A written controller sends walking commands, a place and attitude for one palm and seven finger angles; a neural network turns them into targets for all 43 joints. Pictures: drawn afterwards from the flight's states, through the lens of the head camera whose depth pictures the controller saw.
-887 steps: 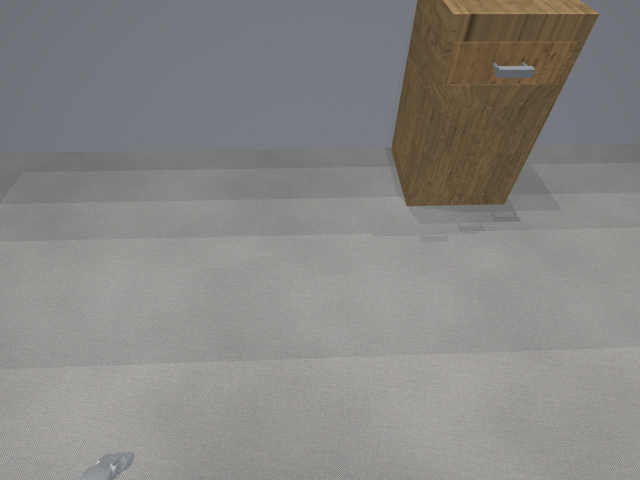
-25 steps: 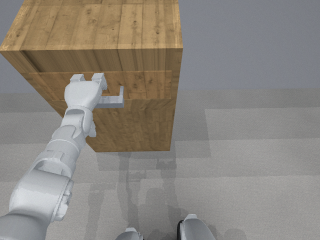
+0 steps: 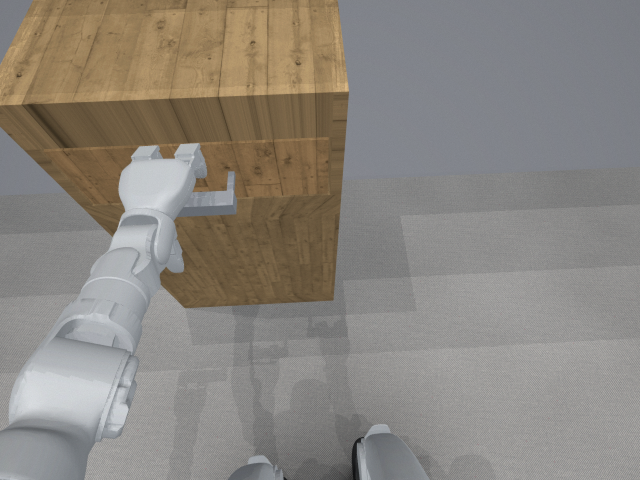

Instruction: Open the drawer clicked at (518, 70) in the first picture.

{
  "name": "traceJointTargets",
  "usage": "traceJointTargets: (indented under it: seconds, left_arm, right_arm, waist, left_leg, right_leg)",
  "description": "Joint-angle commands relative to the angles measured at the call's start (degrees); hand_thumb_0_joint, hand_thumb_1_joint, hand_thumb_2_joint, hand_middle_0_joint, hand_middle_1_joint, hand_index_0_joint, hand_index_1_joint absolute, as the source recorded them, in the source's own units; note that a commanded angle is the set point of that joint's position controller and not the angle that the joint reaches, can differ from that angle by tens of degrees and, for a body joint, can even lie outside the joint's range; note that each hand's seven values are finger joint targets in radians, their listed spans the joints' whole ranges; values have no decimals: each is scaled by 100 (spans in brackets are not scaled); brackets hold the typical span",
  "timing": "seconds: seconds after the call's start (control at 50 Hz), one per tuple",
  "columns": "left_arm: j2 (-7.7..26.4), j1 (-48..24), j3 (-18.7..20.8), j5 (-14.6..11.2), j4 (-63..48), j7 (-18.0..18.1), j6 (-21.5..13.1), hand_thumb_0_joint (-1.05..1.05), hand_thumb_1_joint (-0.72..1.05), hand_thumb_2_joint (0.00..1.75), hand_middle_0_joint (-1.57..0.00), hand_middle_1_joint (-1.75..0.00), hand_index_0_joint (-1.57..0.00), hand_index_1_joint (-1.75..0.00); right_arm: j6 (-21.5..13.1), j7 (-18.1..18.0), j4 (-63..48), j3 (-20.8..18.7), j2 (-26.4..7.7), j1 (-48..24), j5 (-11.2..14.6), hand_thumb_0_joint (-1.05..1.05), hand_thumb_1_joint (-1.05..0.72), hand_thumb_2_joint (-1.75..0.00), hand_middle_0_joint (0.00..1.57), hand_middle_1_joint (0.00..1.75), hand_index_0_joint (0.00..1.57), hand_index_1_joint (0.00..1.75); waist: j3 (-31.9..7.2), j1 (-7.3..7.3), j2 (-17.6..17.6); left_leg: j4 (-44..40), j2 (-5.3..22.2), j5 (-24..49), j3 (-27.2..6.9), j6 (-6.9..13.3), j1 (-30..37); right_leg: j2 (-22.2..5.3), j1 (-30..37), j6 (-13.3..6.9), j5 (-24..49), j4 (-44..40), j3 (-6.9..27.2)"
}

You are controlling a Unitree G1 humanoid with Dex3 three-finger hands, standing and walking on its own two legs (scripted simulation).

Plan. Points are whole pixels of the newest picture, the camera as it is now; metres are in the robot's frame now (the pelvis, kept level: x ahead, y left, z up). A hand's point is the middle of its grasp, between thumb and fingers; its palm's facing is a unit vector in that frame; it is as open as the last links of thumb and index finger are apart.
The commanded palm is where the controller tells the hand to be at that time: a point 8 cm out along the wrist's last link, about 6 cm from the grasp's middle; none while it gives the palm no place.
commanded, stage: lower the fingers behind the handle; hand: left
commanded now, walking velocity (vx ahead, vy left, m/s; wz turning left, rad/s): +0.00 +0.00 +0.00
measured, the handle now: (198, 191) +0.54 +0.16 -0.06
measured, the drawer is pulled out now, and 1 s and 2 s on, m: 0.00 0.00 0.00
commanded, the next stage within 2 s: lift the fingers back up to retry in 1.62 s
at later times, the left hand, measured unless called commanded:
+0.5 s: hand (177, 214) +0.49 +0.18 -0.03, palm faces -0.05 -0.02 -1.00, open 13.8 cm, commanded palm +0.46 +0.18 +0.02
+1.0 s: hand (174, 220) +0.49 +0.19 -0.05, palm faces -0.04 +0.02 -1.00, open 13.8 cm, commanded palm +0.47 +0.17 -0.02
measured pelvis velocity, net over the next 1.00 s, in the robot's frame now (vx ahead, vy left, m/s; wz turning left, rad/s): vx -0.01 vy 0.01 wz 0.02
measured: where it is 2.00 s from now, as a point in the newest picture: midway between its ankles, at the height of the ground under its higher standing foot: outside the picture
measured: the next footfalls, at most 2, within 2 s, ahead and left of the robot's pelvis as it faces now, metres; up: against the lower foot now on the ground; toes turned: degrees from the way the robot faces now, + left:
none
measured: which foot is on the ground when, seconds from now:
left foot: down 0.00-1.00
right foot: down 0.00-1.00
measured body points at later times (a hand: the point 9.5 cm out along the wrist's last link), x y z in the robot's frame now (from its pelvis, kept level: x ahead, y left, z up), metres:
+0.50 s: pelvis -0.01 +0.00 -0.02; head +0.13 -0.01 +0.41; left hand +0.48 +0.18 +0.02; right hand +0.00 -0.27 -0.15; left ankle -0.03 +0.11 -0.69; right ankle +0.04 -0.12 -0.69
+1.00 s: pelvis -0.01 +0.01 -0.04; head +0.13 +0.00 +0.39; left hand +0.48 +0.18 +0.01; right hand +0.00 -0.27 -0.17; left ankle -0.03 +0.11 -0.69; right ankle +0.04 -0.12 -0.69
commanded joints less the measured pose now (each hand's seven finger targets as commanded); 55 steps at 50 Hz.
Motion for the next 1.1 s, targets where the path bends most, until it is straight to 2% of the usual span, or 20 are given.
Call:
traceJointTargets:
  seconds: [0.0,0.08,0.1,0.16,0.18,0.24,0.3,0.36,0.38,0.44,0.48,0.62,0.7,0.76,0.8,0.84,0.9,1.04,1.06,1.08]
  left_arm:
    - [895,-2615,181,114,-1051,599,-306,0,-50,30,-30,-120,-30,-120]
    - [939,-2538,259,121,-348,941,187,0,-50,30,-30,-120,-30,-120]
    - [1049,-2564,317,165,-333,978,305,0,-50,30,-30,-120,-30,-120]
    - [915,-2819,139,189,-415,923,540,0,-50,30,-30,-120,-30,-120]
    - [1023,-2770,214,156,-467,862,571,0,-50,30,-30,-120,-30,-120]
    - [1099,-3071,194,74,-662,661,452,0,-50,30,-30,-120,-30,-120]
    - [1446,-2876,451,43,-787,566,194,0,-50,30,-30,-120,-30,-120]
    - [1272,-2708,356,135,-632,638,10,0,-50,30,-30,-120,-30,-120]
    - [1374,-2647,453,172,-640,695,-19,0,-50,30,-30,-120,-30,-120]
    - [1277,-2448,494,202,-461,831,32,0,-50,30,-30,-120,-30,-120]
    - [1009,-2440,295,213,-383,883,121,0,-50,30,-30,-120,-30,-120]
    - [921,-2844,207,150,-706,833,199,0,-50,30,-30,-120,-30,-120]
    - [611,-2652,-27,131,-330,743,312,0,-50,30,-30,-120,-30,-120]
    - [649,-2628,6,133,-280,702,298,0,-50,30,-30,-120,-30,-120]
    - [474,-2673,-157,130,-136,668,315,0,-50,30,-30,-120,-30,-120]
    - [758,-2578,84,110,-130,635,282,0,-50,30,-30,-120,-30,-120]
    - [428,-2429,-166,128,17,597,292,0,-50,30,-30,-120,-30,-120]
    - [268,-2721,-309,142,90,584,420,0,-50,30,-30,-120,-30,-120]
    - [464,-2581,-174,135,199,574,461,0,-50,30,-30,-120,-30,-120]
    - [435,-2686,-242,118,183,550,495,0,-50,30,-30,-120,-30,-120]
  right_arm:
    - [-212,10,-136,-354,-850,771,-58,0,-90,-90,20,30,20,30]
    - [-179,146,-61,-309,-909,712,-47,0,-90,-90,20,30,20,30]
    - [-163,161,-80,-297,-928,702,-52,0,-90,-90,20,30,20,30]
    - [-122,189,-128,-321,-920,714,-55,0,-90,-90,20,30,20,30]
    - [-107,190,-153,-314,-938,700,-47,0,-90,-90,20,30,20,30]
    - [-129,113,-188,-313,-917,704,-50,0,-90,-90,20,30,20,30]
    - [-168,59,-181,-280,-942,686,-73,0,-90,-90,20,30,20,30]
    - [-224,58,-147,-265,-915,690,-92,0,-90,-90,20,30,20,30]
    - [-230,70,-130,-262,-936,683,-101,0,-90,-90,20,30,20,30]
    - [-237,127,-128,-279,-929,704,-131,0,-90,-90,20,30,20,30]
    - [-237,163,-121,-306,-922,753,-132,0,-90,-90,20,30,20,30]
    - [-215,189,-48,-372,-940,876,-141,0,-90,-90,20,30,20,30]
    - [-197,187,5,-336,-918,843,-118,0,-90,-90,20,30,20,30]
    - [-209,194,-5,-321,-929,840,-123,0,-90,-90,20,30,20,30]
    - [-226,185,-22,-300,-906,807,-117,0,-90,-90,20,30,20,30]
    - [-230,191,-31,-291,-951,809,-121,0,-90,-90,20,30,20,30]
    - [-261,188,-88,-292,-902,803,-104,0,-90,-90,20,30,20,30]
    - [-317,207,-81,-310,-910,837,-101,0,-90,-90,20,30,20,30]
    - [-314,200,-69,-295,-947,838,-93,0,-90,-90,20,30,20,30]
    - [-317,195,-94,-273,-944,829,-85,0,-90,-90,20,30,20,30]
  waist:
    - [-2579,-182,-64]
    - [-2220,-191,-109]
    - [-2368,-136,-88]
    - [-2761,-219,61]
    - [-2920,-161,56]
    - [-3060,-294,-125]
    - [-3116,-176,-73]
    - [-2759,-199,-64]
    - [-2742,-154,3]
    - [-2833,-154,-70]
    - [-2878,-208,-37]
    - [-3308,-328,114]
    - [-2815,-371,37]
    - [-2853,-338,108]
    - [-2587,-426,11]
    - [-2641,-358,-71]
    - [-2543,-409,-149]
    - [-2522,-560,-76]
    - [-2548,-502,-111]
    - [-2542,-537,-91]
  left_leg:
    - [-268,-181,2047,-275,82,856]
    - [-278,-215,1752,-213,64,435]
    - [-288,-227,1798,-214,54,407]
    - [-228,-221,2006,-186,61,628]
    - [-219,-229,2002,-184,62,637]
    - [-167,-232,1889,-201,112,579]
    - [-94,-243,1732,-201,136,387]
    - [4,-230,1621,-231,133,186]
    - [54,-224,1630,-233,121,138]
    - [177,-214,1865,-250,103,104]
    - [240,-198,1907,-254,81,137]
    - [384,-161,2225,-368,49,512]
    - [375,-154,2048,-388,40,298]
    - [404,-155,1975,-393,39,262]
    - [428,-165,1730,-367,63,30]
    - [461,-182,1677,-367,73,-113]
    - [524,-184,1562,-347,83,-270]
    - [702,-177,1315,-364,88,-462]
    - [714,-185,1220,-348,89,-568]
    - [720,-182,1165,-352,94,-626]
  right_leg:
    - [231,1716,-151,1555,-266,2]
    - [238,1525,-168,1306,-249,-25]
    - [231,1627,-171,1357,-202,-24]
    - [242,1758,-159,1603,-179,-9]
    - [244,1881,-156,1647,-149,8]
    - [232,2044,-120,1721,-151,65]
    - [202,2069,-116,1630,-55,121]
    - [206,1659,-136,1390,36,68]
    - [207,1570,-149,1370,95,73]
    - [230,1450,-163,1492,221,20]
    - [238,1312,-154,1487,262,-10]
    - [250,1180,-141,1605,357,-58]
    - [255,921,-154,1391,350,-98]
    - [248,837,-171,1294,414,-108]
    - [252,740,-168,1158,406,-101]
    - [245,837,-182,1191,476,-77]
    - [239,716,-175,1122,530,-95]
    - [235,347,-178,876,668,-104]
    - [220,384,-171,819,698,-94]
    - [222,375,-170,793,722,-95]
